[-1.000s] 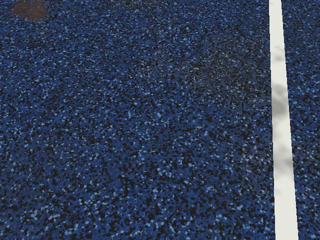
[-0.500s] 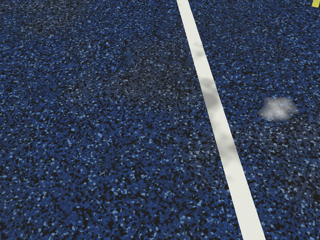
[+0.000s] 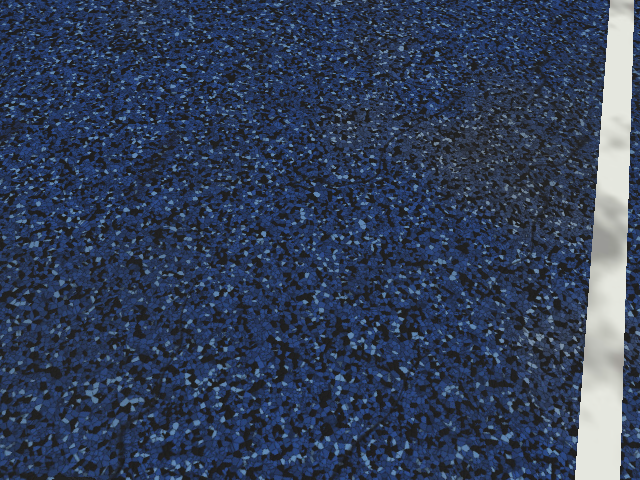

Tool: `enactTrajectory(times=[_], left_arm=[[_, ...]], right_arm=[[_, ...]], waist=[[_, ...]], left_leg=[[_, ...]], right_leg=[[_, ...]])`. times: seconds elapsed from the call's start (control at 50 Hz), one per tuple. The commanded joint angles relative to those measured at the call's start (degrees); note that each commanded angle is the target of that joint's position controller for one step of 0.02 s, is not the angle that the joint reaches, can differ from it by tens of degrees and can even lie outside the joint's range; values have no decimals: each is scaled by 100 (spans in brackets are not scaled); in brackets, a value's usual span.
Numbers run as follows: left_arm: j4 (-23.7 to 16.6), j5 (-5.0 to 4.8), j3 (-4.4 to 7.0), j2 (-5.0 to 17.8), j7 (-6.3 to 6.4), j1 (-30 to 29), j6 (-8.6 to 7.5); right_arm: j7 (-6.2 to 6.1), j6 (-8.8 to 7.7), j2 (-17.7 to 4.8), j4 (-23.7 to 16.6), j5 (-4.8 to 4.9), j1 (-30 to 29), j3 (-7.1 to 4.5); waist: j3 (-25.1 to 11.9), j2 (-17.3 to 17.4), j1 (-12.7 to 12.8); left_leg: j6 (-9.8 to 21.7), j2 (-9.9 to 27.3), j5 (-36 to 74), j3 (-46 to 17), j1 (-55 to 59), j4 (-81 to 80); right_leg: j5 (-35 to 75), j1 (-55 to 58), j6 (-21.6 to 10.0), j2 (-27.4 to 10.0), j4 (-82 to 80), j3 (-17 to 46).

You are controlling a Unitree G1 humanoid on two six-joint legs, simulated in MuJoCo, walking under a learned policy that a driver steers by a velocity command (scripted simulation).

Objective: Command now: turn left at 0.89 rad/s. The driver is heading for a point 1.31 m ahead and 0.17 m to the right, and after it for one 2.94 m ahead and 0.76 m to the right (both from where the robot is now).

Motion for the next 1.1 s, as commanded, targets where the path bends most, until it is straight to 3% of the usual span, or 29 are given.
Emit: enactTrajectory(times=[0.02,0.06,0.12,0.24,0.3,0.34,0.36,0.38,0.4,0.42,0.46,0.48,0.5,0.54,0.56,0.6,0.62,0.66,0.68,0.7,0.72,0.74,0.76,0.8,0.86,0.92,0.96,1.04,1.1], left_arm=[[-529,44,144,570,59,-335,-148],[-351,8,104,443,11,-54,-142],[-242,-32,39,331,8,-53,-94],[-266,-59,8,394,-38,-177,-99],[-133,-69,-78,250,-117,93,-148],[-100,-88,-124,164,-175,224,-190],[-195,-49,-85,405,-175,88,-199],[-346,-30,9,882,-151,-13,-209],[-338,-97,108,1219,-152,-37,-204],[-319,-162,137,1161,-163,116,-195],[-260,-132,111,979,-132,477,-183],[-231,-116,128,977,-117,706,-209],[-211,-106,172,1054,-90,858,-242],[-254,-223,236,1073,5,602,-191],[-302,-289,253,1013,53,451,-94],[-418,-288,292,984,110,253,129],[-477,-275,312,990,109,191,199],[-600,-355,292,899,99,-50,248],[-596,-323,227,657,93,157,241],[-598,-219,123,199,64,618,211],[-637,-144,258,727,56,664,101],[-513,-176,367,1061,39,664,94],[-354,-187,393,1069,45,768,135],[-332,-182,314,836,-2,774,168],[-598,-266,205,701,-128,295,40],[-755,-183,128,453,-159,-42,-54],[-828,-167,67,296,-172,-81,-82],[-897,-125,-75,62,-249,-223,-88],[-937,-142,-87,113,-310,-377,-71]], right_arm=[[-172,-67,-943,-509,85,-256,-244],[-241,-12,-929,-557,16,-300,-229],[-291,21,-904,-505,0,-171,-193],[-219,73,-853,-469,-106,-299,-100],[-151,26,-302,-344,-183,-479,139],[-100,-37,-254,-194,-174,-533,189],[-102,-82,-397,-102,-175,-313,139],[-133,-118,-580,-98,-250,-99,71],[-163,-146,-595,-129,-296,66,38],[-222,-146,-585,-172,-300,-166,27],[-292,-110,-431,-319,-162,-610,0],[-283,-87,-352,-413,-129,-769,-7],[-260,-88,-337,-462,-99,-834,-29],[-214,-114,-222,-413,-51,-723,-29],[-190,-142,-154,-381,-25,-724,-21],[-105,-206,-25,-296,24,-622,-6],[-55,-226,-34,-231,43,-463,-25],[-32,-235,-157,-4,38,104,-128],[-79,-205,-492,43,-4,283,-240],[-134,-118,-1037,-138,-166,-53,-322],[-98,-174,-937,-263,-427,-242,-277],[-131,-228,-622,-371,-401,-615,-185],[-173,-259,-429,-385,-303,-878,-133],[-313,-310,-486,-289,-93,-554,-133],[-332,-447,-585,-111,-110,235,-136],[-295,-469,-476,35,-181,510,-100],[-234,-425,-557,127,-166,506,-128],[-140,-334,-796,275,-45,355,-209],[-101,-300,-906,459,77,467,-233]], waist=[[-858,738,120],[-1042,710,178],[-1089,765,45],[-805,1070,-126],[-958,1029,-80],[-808,973,93],[-665,828,24],[-636,333,-194],[-652,-397,-414],[-653,-747,-221],[-641,-1129,61],[-680,-1207,214],[-786,-1057,307],[-928,-601,129],[-956,-577,109],[-1082,-728,99],[-1144,-817,63],[-1222,-755,-224],[-1244,-271,-152],[-1095,1552,204],[-828,1586,230],[-534,1031,345],[-356,715,401],[-472,943,174],[-372,913,-270],[-13,539,-407],[39,657,-348],[-65,785,-244],[-280,915,-252]], left_leg=[[978,1352,2371,-2113,1398,-1428],[953,1227,2588,-1916,1406,-1370],[923,1155,2532,-1817,1370,-1266],[953,1149,1790,-2141,920,-1187],[892,1192,2111,-1911,857,-1047],[687,1022,1799,-1643,647,-971],[478,827,1407,-1557,680,-907],[229,477,794,-1321,706,-523],[-49,-19,331,-733,605,-173],[-301,-242,34,-349,523,228],[-415,-441,-809,-307,-77,822],[-440,-505,-1724,-458,-568,1357],[-482,-456,-2152,-674,-949,1996],[-569,-259,-1779,-828,-1042,1811],[-629,-259,-1502,-760,-908,1303],[-707,-414,-923,-564,-267,521],[-704,-468,-685,-499,86,98],[-614,-427,420,-338,1123,-1298],[-362,321,568,-934,1940,-1615],[424,1851,622,-2777,2184,-1913],[960,2599,842,-3413,1365,-2071],[947,2330,864,-2758,1071,-2023],[706,1834,728,-2010,987,-1943],[475,1573,-531,-1524,1574,-2201],[438,1684,-1599,-1427,2223,-2550],[560,1635,30,-843,2266,-2501],[680,1604,1175,-471,2179,-2432],[803,1618,2841,156,1896,-2142],[749,1683,3461,296,1933,-1756]], right_leg=[[720,-1069,-22,21,44,529],[1068,-850,113,170,-278,454],[1290,-615,280,185,-968,381],[1151,-54,240,81,-1839,329],[1199,762,141,-152,-2592,228],[2078,1500,-11,-33,-3772,38],[2720,1564,-131,-38,-4061,194],[4020,1513,-341,-402,-3904,771],[4337,1431,-762,-654,-3900,1247],[3932,1306,-1187,-923,-4192,1868],[3912,1646,-1646,-1264,-4449,2810],[4112,2013,-1808,-1408,-4514,3127],[4318,2322,-1903,-1523,-4512,3305],[4215,2446,-1577,-1209,-4346,2914],[4005,2402,-1392,-1005,-4337,2763],[3886,2070,-1221,-708,-4303,2647],[3794,1894,-1174,-628,-4285,2668],[2899,1315,-890,-348,-4076,2623],[1490,483,-567,29,-3516,2318],[-440,-799,-204,942,-2037,1251],[-590,-989,-42,429,-913,1214],[-157,-889,23,177,-347,1084],[304,-896,94,91,-132,960],[1163,-1532,155,-149,420,647],[1597,-2320,156,-372,599,374],[1762,-2289,269,-406,54,442],[1761,-2009,335,-343,-541,404],[1755,-1040,228,-275,-1835,58],[1654,-335,-18,-65,-2586,-216]])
